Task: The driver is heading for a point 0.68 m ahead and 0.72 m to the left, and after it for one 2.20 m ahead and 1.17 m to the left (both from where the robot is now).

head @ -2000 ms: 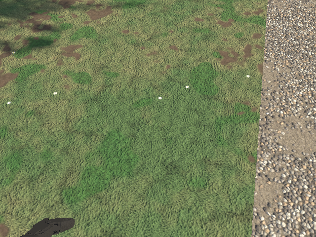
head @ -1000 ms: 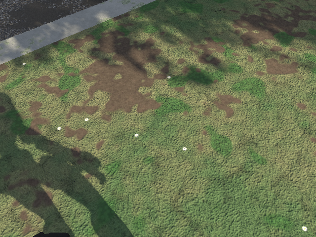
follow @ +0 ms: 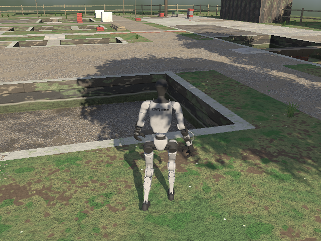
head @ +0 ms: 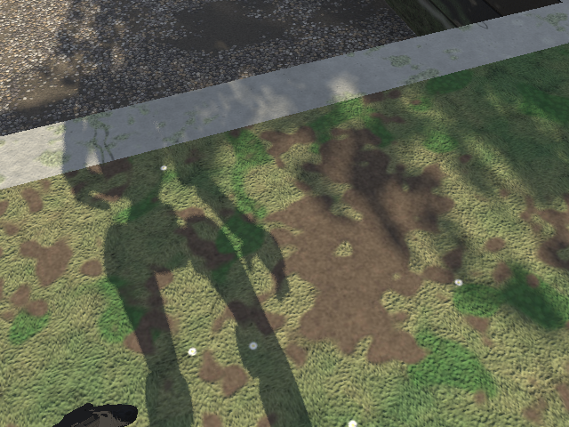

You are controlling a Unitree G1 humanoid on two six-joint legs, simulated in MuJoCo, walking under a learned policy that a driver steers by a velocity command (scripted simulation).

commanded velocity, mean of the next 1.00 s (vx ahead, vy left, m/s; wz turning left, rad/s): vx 0.50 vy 0.00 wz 0.57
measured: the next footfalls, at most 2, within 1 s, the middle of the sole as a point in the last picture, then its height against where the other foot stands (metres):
left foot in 0.46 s outside the picture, level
right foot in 0.94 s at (237, 328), level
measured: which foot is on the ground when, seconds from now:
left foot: up 0.00-0.44, down 0.46-0.96, up 0.98-1.00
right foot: down 0.00-0.46, up 0.48-0.92, down 0.94-1.00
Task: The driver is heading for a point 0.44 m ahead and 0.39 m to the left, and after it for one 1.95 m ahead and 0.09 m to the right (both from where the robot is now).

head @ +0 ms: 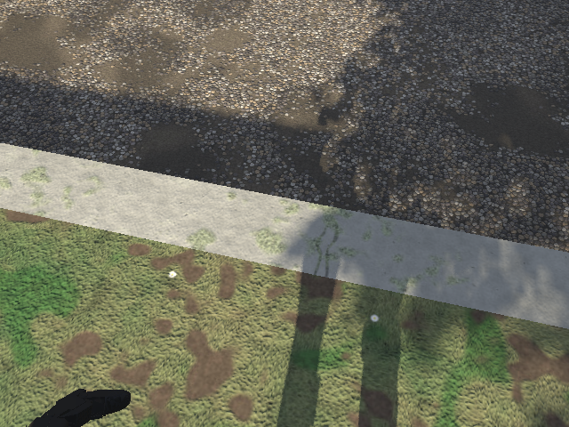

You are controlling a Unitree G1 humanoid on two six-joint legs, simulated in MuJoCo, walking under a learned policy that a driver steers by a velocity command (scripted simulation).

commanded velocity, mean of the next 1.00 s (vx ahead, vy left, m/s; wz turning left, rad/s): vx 0.50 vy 0.00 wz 0.39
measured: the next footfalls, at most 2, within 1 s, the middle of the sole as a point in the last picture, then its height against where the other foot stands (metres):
left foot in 0.46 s outside the picture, level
right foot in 1.00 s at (225, 318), level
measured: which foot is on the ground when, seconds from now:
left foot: up 0.00-0.44, down 0.46-1.00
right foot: down 0.00-0.48, up 0.50-0.98, down 1.00-1.00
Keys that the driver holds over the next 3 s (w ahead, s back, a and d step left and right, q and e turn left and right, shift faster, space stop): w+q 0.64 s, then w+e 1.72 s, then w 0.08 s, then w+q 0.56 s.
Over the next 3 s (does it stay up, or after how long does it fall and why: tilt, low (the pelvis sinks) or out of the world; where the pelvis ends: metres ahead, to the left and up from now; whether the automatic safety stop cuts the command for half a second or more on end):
stays up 0.98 0.16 0.00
